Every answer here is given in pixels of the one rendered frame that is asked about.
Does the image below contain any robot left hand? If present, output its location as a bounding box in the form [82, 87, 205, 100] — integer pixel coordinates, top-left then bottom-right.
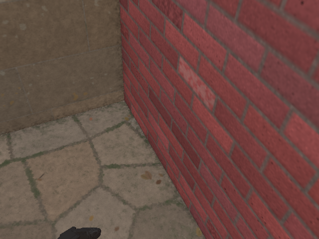
[58, 226, 102, 239]

